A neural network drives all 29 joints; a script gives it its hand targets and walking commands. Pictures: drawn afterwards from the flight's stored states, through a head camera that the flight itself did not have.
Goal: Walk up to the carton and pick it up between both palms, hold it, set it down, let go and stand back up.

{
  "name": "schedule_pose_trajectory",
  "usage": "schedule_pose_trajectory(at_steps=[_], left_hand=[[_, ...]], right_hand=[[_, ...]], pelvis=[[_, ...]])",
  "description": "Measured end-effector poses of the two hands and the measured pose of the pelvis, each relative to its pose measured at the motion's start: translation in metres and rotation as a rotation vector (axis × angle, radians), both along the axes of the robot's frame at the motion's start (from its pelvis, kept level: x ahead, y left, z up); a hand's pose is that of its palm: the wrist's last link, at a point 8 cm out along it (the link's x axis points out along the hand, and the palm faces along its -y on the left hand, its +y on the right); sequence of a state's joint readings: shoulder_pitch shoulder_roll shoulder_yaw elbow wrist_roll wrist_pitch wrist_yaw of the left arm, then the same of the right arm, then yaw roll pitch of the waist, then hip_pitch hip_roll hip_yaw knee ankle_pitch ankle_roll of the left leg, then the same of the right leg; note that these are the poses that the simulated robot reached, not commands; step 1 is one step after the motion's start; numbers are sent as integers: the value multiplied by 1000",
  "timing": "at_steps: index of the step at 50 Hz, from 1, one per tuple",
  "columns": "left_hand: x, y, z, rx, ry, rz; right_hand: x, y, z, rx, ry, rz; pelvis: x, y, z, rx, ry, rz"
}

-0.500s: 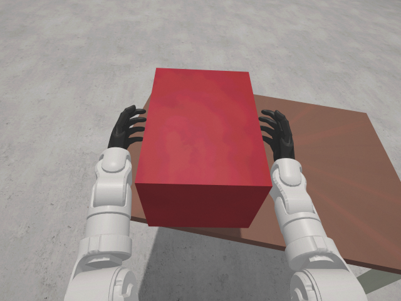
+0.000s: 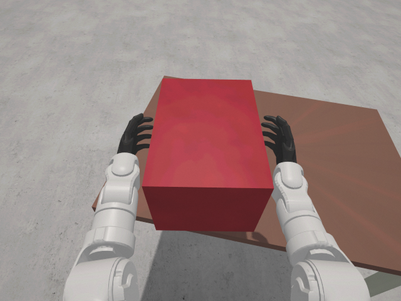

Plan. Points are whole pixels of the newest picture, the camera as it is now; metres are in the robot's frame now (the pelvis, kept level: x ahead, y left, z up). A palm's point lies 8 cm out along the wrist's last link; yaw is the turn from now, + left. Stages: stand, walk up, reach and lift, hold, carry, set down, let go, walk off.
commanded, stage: set down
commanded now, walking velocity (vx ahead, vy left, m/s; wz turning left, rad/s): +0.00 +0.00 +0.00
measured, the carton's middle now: (205, 151) +0.44 +0.01 +0.04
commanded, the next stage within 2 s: none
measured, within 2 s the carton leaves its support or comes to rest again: rests again in 1.84 s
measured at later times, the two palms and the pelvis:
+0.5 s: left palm (136, 155) +0.39 +0.16 +0.07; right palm (283, 161) +0.39 -0.15 +0.08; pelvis +0.00 +0.00 +0.00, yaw -1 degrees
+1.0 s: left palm (142, 157) +0.41 +0.16 +0.04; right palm (279, 163) +0.40 -0.16 +0.05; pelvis +0.01 +0.00 +0.00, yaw -1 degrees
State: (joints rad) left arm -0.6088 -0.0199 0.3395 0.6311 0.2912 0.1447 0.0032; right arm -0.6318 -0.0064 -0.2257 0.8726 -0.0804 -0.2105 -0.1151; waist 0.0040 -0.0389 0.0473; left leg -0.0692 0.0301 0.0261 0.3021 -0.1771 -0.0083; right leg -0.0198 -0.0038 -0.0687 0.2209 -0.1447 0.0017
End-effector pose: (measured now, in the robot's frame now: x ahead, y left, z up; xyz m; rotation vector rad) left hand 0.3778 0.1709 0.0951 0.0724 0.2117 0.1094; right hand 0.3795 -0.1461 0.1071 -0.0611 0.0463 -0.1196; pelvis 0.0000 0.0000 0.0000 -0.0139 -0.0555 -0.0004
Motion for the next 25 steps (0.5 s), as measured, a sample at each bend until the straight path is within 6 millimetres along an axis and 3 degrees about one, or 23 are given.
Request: schedule_pose_trajectory(at_steps=[8, 25], left_hand=[[2, 0, -3, -10, 6, -11], [15, -8, -28, -7, 39, -27]], right_hand=[[1, 0, 0, 5, 13, 7], [6, -8, -25, 0, 56, -16]], pelvis=[[-6, -1, 1, 5, 17, -9], [-1, 1, 0, 5, 87, -13]])
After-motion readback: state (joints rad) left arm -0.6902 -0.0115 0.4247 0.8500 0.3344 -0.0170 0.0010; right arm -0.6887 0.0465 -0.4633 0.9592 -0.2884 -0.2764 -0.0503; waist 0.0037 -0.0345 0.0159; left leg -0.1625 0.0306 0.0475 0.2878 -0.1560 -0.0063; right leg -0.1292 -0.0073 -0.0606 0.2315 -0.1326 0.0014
